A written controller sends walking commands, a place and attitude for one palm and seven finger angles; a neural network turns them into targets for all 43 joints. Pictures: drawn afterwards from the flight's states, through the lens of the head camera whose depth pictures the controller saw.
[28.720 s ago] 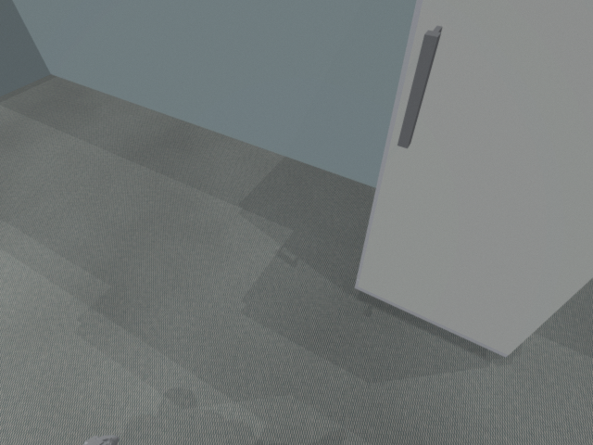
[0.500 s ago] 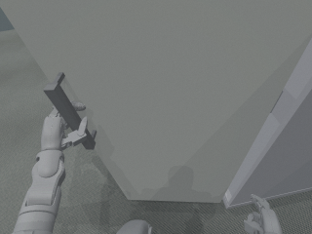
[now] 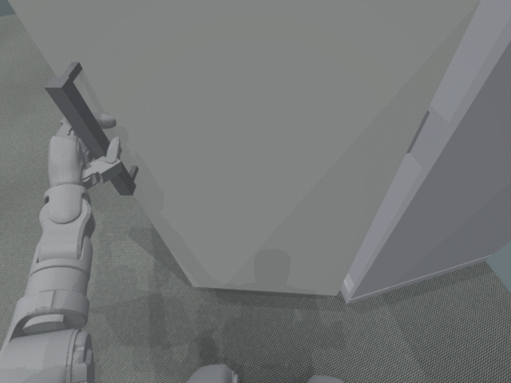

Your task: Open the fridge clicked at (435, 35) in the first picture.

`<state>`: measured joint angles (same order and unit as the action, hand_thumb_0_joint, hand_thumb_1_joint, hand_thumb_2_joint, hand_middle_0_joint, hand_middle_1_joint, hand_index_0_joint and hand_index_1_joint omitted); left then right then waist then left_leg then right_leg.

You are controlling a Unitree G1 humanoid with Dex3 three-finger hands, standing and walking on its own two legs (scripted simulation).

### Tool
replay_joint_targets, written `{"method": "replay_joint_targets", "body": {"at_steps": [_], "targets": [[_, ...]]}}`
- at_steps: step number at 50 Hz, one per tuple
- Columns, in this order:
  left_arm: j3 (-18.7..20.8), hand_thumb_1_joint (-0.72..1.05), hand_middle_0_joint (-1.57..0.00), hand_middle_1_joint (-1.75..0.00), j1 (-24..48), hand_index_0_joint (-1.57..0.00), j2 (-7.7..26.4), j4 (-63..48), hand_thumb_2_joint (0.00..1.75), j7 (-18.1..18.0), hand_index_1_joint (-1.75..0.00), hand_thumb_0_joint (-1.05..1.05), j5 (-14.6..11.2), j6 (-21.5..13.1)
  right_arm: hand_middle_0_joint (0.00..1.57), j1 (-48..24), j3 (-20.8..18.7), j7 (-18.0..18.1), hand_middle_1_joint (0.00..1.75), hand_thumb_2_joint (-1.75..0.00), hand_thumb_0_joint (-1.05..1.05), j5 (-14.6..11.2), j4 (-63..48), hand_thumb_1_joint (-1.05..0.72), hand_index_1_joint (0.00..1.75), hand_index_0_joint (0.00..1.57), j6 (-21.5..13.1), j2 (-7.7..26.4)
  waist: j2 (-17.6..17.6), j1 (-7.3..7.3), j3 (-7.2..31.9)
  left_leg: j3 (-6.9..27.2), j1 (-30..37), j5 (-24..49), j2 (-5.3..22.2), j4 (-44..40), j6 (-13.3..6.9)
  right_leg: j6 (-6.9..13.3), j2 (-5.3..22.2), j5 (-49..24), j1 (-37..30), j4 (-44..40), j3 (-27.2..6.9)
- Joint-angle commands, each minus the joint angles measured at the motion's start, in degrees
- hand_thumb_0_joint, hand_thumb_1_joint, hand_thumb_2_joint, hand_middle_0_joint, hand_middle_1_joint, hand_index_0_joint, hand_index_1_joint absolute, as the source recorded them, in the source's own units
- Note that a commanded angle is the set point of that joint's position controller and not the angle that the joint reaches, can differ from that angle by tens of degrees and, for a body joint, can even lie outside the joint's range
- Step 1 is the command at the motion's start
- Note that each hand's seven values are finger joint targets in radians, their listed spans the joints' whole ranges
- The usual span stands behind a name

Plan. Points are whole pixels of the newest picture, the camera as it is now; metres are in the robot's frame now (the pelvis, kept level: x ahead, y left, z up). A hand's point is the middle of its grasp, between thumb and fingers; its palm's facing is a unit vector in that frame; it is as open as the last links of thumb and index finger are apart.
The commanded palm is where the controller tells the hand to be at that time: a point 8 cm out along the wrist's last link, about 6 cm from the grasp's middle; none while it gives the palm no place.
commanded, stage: stop walking and hold the door back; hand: left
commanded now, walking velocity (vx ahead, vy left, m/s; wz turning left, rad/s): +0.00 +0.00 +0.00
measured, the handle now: (104, 137) +0.46 +0.24 +0.13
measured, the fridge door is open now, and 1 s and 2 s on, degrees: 70 71 71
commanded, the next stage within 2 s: loosen the grip on the handle in 0.48 s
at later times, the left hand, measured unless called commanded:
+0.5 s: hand (105, 175) +0.39 +0.23 +0.12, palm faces +0.18 -0.96 -0.21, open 5.9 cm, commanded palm +0.36 +0.29 +0.12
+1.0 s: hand (108, 173) +0.40 +0.23 +0.11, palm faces +0.21 -0.95 -0.24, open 12.8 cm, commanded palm +0.37 +0.28 +0.12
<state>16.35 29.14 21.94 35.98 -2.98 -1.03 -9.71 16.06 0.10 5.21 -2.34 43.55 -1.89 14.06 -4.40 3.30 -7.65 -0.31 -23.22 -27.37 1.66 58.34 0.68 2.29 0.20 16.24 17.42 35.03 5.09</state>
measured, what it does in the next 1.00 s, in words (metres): steps on the spot: left foot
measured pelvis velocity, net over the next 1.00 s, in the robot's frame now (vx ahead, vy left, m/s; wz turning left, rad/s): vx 0.03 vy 0.02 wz -0.05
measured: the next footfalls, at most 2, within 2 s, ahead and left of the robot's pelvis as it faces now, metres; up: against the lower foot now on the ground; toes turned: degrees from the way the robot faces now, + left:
left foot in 0.18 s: +0.10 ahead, +0.16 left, +0.00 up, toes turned +2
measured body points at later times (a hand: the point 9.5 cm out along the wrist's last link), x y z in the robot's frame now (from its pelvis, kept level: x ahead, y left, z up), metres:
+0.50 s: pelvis +0.02 +0.04 +0.01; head +0.04 +0.04 +0.46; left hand +0.37 +0.28 +0.14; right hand +0.17 -0.20 -0.08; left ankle +0.06 +0.16 -0.73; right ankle +0.03 -0.10 -0.73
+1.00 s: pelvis +0.03 +0.02 +0.00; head +0.05 +0.01 +0.45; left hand +0.38 +0.28 +0.13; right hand +0.11 -0.26 -0.11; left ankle +0.06 +0.16 -0.73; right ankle +0.03 -0.10 -0.73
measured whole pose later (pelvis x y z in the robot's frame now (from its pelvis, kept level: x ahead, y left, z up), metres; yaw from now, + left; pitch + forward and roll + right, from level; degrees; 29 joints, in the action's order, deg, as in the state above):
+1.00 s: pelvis +0.03 +0.02 +0.00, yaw -3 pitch +2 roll +0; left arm 15.3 13.2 19.2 20.6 -0.6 -2.4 -10.8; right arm 18.0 -2.9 1.6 -0.4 41.8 -5.8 16.1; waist -0.8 1.5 0.8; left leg -3.0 -21.5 -16.6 3.9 35.7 1.4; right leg 0.1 1.1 18.8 19.8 36.1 2.3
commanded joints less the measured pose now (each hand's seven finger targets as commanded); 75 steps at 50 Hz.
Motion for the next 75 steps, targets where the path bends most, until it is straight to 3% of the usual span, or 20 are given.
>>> {"method": "replay_joint_targets", "body": {"at_steps": [1,6,10,12,19,28,29,30,31,32,34,36,41,47,49,53,60,64,68,75], "targets": [[11.01,0.90,-0.45,-1.40,16.18,-0.45,22.87,-10.52,0.90,-2.11,-1.40,0.00,-0.10,-4.54,0.20,-4.88,-1.22,1.28,0.30,-0.90,0.00,0.85,-8.76,-0.90,0.30,0.20,-3.78,7.43,13.96,-3.50,19.28,0.33,-2.54,3.58,2.18,-4.86,0.09,5.93,16.03,-18.10,-11.93,-12.85,-12.30],[10.09,0.90,-0.45,-1.40,9.20,-0.45,19.95,-16.59,0.90,-2.13,-1.40,0.00,-0.61,-5.45,0.20,-5.49,-1.50,1.41,0.30,-0.90,0.00,1.89,-10.16,-0.90,0.30,0.20,-4.56,7.05,11.40,-3.29,19.41,-4.65,10.93,17.38,-0.20,-26.42,0.38,2.45,11.06,-8.45,-6.48,-11.84,-8.26],[6.42,0.90,-0.45,-1.40,3.24,-0.45,14.25,-23.27,0.90,-1.48,-1.40,0.00,-0.92,-5.94,0.20,-6.71,-2.35,0.95,0.30,-0.90,0.00,1.13,-12.86,-0.90,0.30,0.20,-3.96,8.03,-2.43,-3.79,19.17,5.99,13.00,32.71,9.45,-34.28,-4.34,-2.76,1.65,-5.37,-5.17,-3.61,-4.63],[5.99,0.90,-0.45,-1.40,2.66,-0.45,13.88,-27.49,0.90,-1.68,-1.40,0.00,-0.38,-6.24,0.20,-7.70,-1.96,0.74,0.30,-0.90,0.00,1.44,-13.66,-0.90,0.30,0.20,-3.87,7.18,-8.14,-3.69,19.33,9.46,8.81,33.14,12.68,-36.25,-6.43,-3.40,0.41,-2.63,-7.40,1.33,-3.00],[4.76,0.90,-0.45,-1.40,-3.60,-0.45,11.90,-34.28,0.90,-2.62,-1.40,0.00,-1.22,-4.12,0.20,-6.61,-2.17,1.04,0.30,-0.90,0.00,1.23,-14.53,-0.90,0.30,0.20,-3.78,6.67,0.59,-2.49,23.54,-1.03,12.48,30.59,6.09,-28.78,-0.67,-1.88,4.80,-21.72,-10.11,-5.81,-7.28],[2.40,0.90,-0.45,-1.40,2.93,-0.45,11.18,-24.51,0.90,-2.74,-1.40,0.00,-1.11,-3.40,0.20,-7.89,-1.32,2.02,0.30,-0.90,0.00,1.57,-12.27,-0.90,0.30,0.20,-3.35,6.51,4.10,-3.13,18.07,-0.81,11.52,19.73,4.99,-31.73,-1.25,-2.52,4.33,-9.31,-4.77,-11.13,-8.10],[21.54,0.90,-0.45,-1.40,41.24,-0.45,41.74,-38.24,0.90,-5.93,-1.40,0.00,3.54,-6.46,0.20,-5.80,-0.04,1.48,0.30,-0.90,0.00,-0.53,-14.79,-0.90,0.30,0.20,-4.72,4.22,-6.08,-3.82,12.81,-2.61,11.20,3.29,1.10,-36.67,-0.66,-3.60,2.80,7.62,-3.43,-10.67,-5.34],[3.06,0.78,-0.45,-1.40,21.00,-0.45,13.96,-13.59,0.84,0.63,-1.40,0.00,5.19,-0.15,0.20,-3.73,-3.02,0.07,0.30,-0.90,0.00,3.73,-10.31,-0.90,0.30,0.20,-6.44,3.99,5.65,-2.40,21.45,-4.02,13.21,19.65,0.23,-36.65,-0.30,-0.48,-0.99,-5.70,-4.22,-7.89,-1.04],[3.02,0.66,-0.45,-1.40,12.90,-0.45,8.06,-16.34,0.78,2.38,-1.40,0.00,-0.90,-0.02,0.20,-2.48,-3.85,-0.76,0.30,-0.90,0.00,1.16,-11.49,-0.90,0.30,0.20,-6.84,6.38,11.83,-1.47,21.26,-1.36,13.64,21.74,0.83,-34.71,-0.75,-1.40,-2.79,-7.38,-3.06,-8.87,-0.27],[6.09,0.54,-0.45,-1.40,15.75,-0.45,11.91,-19.17,0.73,3.33,-1.40,0.00,-2.82,-1.62,0.20,-3.76,-3.67,-1.28,0.30,-0.90,0.00,2.00,-11.17,-0.90,0.30,0.20,-7.64,8.53,12.58,-2.01,21.69,-1.45,14.43,18.74,0.57,-33.72,-0.90,-1.94,-2.41,-5.07,-1.90,-9.16,-1.57],[4.80,0.30,-0.45,-1.40,9.03,-0.45,10.31,-19.93,0.61,4.03,-1.40,0.00,-2.89,-3.58,0.20,-5.40,-3.13,-2.25,0.30,-0.90,0.00,2.08,-11.56,-0.90,0.30,0.20,-7.64,7.08,0.36,-4.91,21.43,-1.82,13.68,16.12,-0.71,-33.37,-0.86,-0.98,-2.24,-2.09,-2.32,-8.86,-2.50],[-0.25,0.05,-0.45,-1.40,8.23,-0.45,6.82,-22.68,0.49,2.60,-1.40,0.00,-0.68,-5.04,0.20,-5.22,-3.17,-3.68,0.30,-0.90,0.00,2.26,-11.50,-0.90,0.30,0.20,-8.01,6.86,-3.78,-4.12,19.69,-1.52,11.29,11.94,-1.12,-31.96,-0.86,-0.73,-1.57,0.13,0.46,-7.34,-2.71],[1.96,-0.55,-0.42,-1.37,3.77,-0.42,9.65,-23.13,0.20,1.40,-1.37,0.00,-0.23,-4.58,0.20,-4.03,-4.21,-4.17,0.30,-0.90,0.00,2.11,-11.96,-0.90,0.30,0.20,-7.20,8.37,5.91,-3.32,19.38,-2.26,6.10,12.22,-1.53,-29.17,-2.19,-1.71,-1.04,1.96,0.45,-7.63,-4.03],[1.82,-0.55,-0.34,-1.27,1.04,-0.34,8.59,-28.62,0.20,1.66,-1.27,0.00,-2.12,-4.51,0.20,-3.36,-4.89,-3.38,0.30,-0.90,0.00,1.69,-10.60,-0.90,0.30,0.20,-6.76,8.34,4.44,-2.84,20.23,-2.42,7.09,18.20,-1.83,-26.55,-2.37,-1.98,-0.90,-5.81,-0.19,-5.94,-4.48],[6.80,-0.55,-0.32,-1.23,5.64,-0.32,15.36,-27.81,0.20,0.67,-1.23,0.00,-1.71,-5.20,0.20,-2.63,-4.88,-2.53,0.30,-0.90,0.00,2.01,-8.85,-0.90,0.30,0.20,-6.64,9.33,5.04,-2.00,19.89,-2.28,6.07,19.12,-1.98,-25.36,-2.44,-2.34,-0.79,-7.70,0.50,-5.19,-4.82],[3.73,-0.55,-0.26,-1.17,5.05,-0.26,11.15,-30.64,0.20,1.61,-1.17,0.00,-2.27,-7.40,0.20,-2.43,-5.13,-2.28,0.30,-0.90,0.00,2.14,-8.32,-0.90,0.30,0.20,-6.94,8.16,0.99,-2.56,25.31,-2.49,8.65,23.71,-2.07,-24.02,-2.32,-2.17,-0.82,-13.77,-1.50,-3.13,-4.78],[2.85,-0.55,-0.25,-1.15,0.99,-0.25,9.60,-32.42,0.20,2.56,-1.15,0.00,-2.88,-7.23,0.20,-2.11,-5.06,-2.18,0.30,-0.90,0.00,2.01,-8.35,-0.90,0.30,0.20,-7.69,8.23,2.65,-2.69,26.42,-1.82,9.50,29.24,-1.75,-22.65,-2.18,-2.44,-0.93,-20.44,-1.99,-0.98,-3.74],[6.58,-0.55,-0.25,-1.15,-1.82,-0.25,12.55,-26.03,0.20,2.88,-1.15,0.00,-2.59,-5.45,0.20,-2.29,-4.60,-1.54,0.30,-0.90,0.00,1.96,-7.60,-0.90,0.30,0.20,-6.99,8.57,5.31,-3.13,20.68,-1.74,5.63,26.49,-1.62,-22.90,-1.84,-2.53,-0.92,-17.97,0.02,-1.11,-3.38],[5.94,-0.55,-0.25,-1.15,-0.79,-0.25,11.75,-30.91,0.20,4.30,-1.15,0.00,-3.26,-5.92,0.20,-3.58,-4.37,-1.30,0.30,-0.90,0.00,1.91,-9.26,-0.90,0.30,0.20,-7.13,7.82,2.60,-3.62,25.03,-1.95,8.17,28.25,-1.55,-22.51,-1.69,-2.32,-0.98,-18.90,-1.35,-0.43,-3.53],[8.25,-0.55,-0.25,-1.15,1.65,-0.25,14.78,-27.43,0.20,6.86,-1.15,0.00,-4.41,-6.65,0.20,-3.60,-3.91,-0.40,0.30,-0.90,0.00,1.55,-8.77,-0.90,0.30,0.20,-7.11,8.32,3.02,-2.73,22.81,-1.53,6.52,24.62,-1.44,-22.32,-1.63,-2.31,-1.07,-14.81,0.93,-0.75,-3.69]]}}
